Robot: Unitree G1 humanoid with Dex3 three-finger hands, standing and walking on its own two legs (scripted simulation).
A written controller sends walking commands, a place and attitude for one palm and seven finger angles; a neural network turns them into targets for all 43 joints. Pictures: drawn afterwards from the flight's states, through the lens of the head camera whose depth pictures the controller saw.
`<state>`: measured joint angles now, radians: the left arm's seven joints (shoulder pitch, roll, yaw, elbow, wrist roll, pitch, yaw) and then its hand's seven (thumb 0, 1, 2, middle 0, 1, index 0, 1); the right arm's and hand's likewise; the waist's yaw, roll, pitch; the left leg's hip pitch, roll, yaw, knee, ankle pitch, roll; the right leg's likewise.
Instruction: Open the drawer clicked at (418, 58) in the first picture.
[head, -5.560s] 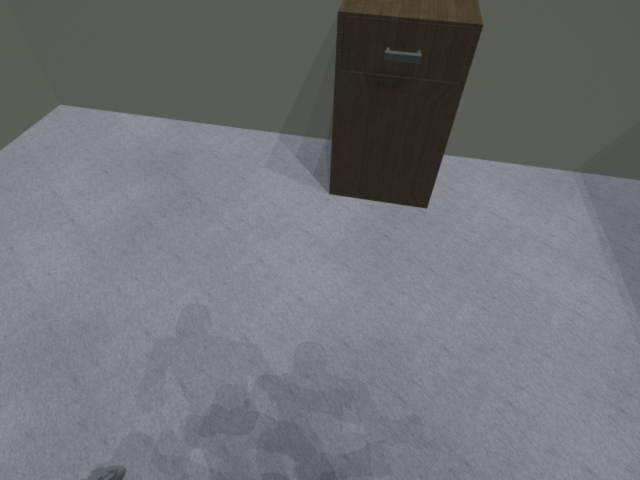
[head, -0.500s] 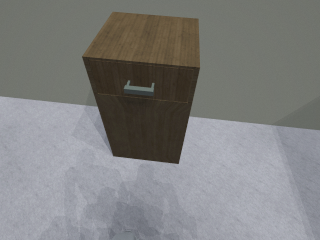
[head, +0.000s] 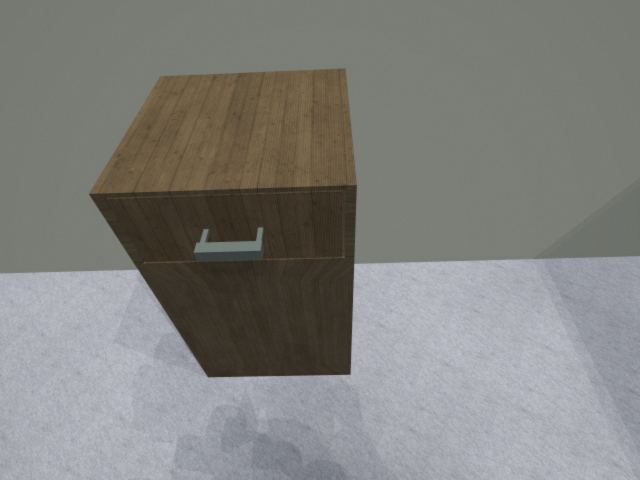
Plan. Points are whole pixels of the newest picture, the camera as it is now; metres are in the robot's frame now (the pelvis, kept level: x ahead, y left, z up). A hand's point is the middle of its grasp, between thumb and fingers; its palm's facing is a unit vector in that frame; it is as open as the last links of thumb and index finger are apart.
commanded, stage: come to a stop and stand still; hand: left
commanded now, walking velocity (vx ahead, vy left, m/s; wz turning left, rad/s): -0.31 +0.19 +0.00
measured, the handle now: (231, 242) +0.53 +0.19 -0.06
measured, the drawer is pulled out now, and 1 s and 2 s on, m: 0.00 0.00 0.00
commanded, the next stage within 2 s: look again from close up in 1.36 s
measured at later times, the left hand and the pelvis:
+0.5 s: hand out of the picture +0.04 +0.24 -0.17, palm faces +0.08 -0.97 -0.22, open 7.3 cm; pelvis +0.00 +0.04 +0.01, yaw +1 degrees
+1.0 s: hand out of the picture -0.02 +0.18 -0.16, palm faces +0.03 -0.98 -0.18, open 7.3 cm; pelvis -0.02 +0.01 +0.02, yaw +0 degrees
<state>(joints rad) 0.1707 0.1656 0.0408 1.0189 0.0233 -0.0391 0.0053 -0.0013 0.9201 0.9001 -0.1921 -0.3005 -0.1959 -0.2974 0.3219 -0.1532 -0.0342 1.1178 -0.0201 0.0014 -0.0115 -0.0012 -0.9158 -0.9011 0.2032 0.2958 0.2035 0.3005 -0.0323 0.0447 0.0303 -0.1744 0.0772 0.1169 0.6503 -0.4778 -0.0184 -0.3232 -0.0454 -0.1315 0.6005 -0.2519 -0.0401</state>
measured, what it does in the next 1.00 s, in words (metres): steps on the spot: left foot, then right foot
